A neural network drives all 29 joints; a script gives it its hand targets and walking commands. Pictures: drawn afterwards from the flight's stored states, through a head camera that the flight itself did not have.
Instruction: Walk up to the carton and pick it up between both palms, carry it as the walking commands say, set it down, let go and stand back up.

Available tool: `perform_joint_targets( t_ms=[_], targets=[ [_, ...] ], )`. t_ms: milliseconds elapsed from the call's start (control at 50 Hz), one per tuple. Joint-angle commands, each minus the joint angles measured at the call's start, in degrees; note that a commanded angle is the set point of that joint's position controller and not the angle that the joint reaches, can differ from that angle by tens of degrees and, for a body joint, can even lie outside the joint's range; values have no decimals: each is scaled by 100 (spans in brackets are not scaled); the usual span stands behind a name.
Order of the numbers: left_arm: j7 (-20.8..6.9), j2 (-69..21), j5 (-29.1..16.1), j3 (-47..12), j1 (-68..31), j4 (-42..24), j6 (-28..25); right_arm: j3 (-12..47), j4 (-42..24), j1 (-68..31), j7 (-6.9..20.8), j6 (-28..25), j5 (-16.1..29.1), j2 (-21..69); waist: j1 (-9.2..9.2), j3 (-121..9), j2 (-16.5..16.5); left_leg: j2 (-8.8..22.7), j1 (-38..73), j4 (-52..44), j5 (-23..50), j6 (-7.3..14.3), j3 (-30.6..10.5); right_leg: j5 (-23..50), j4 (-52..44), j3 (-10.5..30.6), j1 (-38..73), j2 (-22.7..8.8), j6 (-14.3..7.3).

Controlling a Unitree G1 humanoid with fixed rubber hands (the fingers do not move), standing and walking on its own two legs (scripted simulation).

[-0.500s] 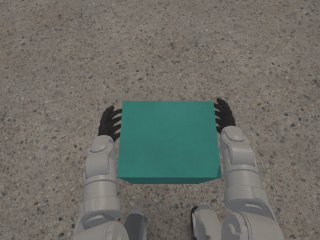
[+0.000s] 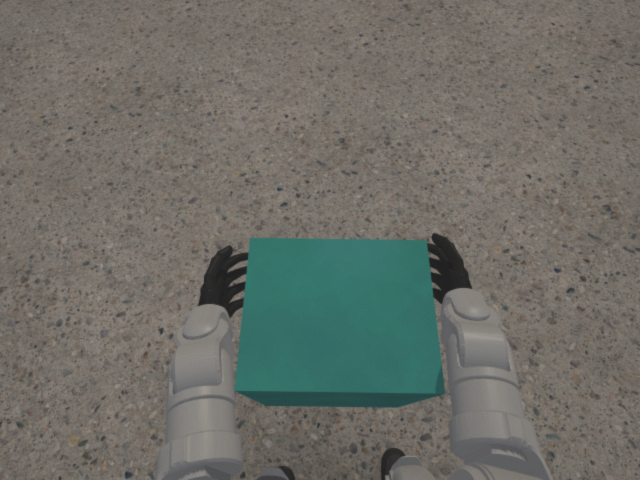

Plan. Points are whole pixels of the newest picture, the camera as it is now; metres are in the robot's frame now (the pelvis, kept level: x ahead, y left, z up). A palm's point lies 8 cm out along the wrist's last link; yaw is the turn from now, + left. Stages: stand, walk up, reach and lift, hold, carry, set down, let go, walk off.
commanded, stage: reach and lift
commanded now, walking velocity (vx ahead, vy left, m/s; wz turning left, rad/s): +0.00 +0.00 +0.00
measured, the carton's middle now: (334, 335) +0.33 +0.01 -0.10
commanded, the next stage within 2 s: none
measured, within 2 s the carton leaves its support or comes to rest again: neither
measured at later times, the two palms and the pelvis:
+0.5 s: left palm (196, 297) +0.33 +0.16 +0.05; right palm (473, 285) +0.34 -0.15 +0.04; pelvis +0.01 +0.00 +0.04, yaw +0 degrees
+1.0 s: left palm (172, 297) +0.31 +0.16 +0.10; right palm (484, 283) +0.33 -0.14 +0.09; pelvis +0.02 +0.01 +0.05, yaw +0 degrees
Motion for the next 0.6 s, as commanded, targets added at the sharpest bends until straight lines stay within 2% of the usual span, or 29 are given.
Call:
perform_joint_targets(
  t_ms=[0, 400, 580],
  targets=[
    [-1331, -5156, -886, -3334, -2585, 452, -15, 3451, 503, -2323, 1542, 12, 1010, 5259, 0, -3023, -158, -946, 1282, -633, 1383, 158, 604, 1291, -343, -501, 2988, 893, -221],
    [-1191, -5049, -795, -3154, -2159, 355, 377, 3445, 205, -2105, 1504, 367, 1093, 5022, 29, -1605, -132, -896, 3076, -1795, 1273, 188, 514, 1005, -1498, -495, 4451, 851, -155],
    [-1085, -4976, -876, -3278, -1906, 101, 685, 3510, -147, -1917, 1444, 658, 1200, 4879, 50, -988, -88, -893, 3853, -2273, 1506, 173, 451, 1156, -2003, -472, 5103, 845, -144]
  ],
)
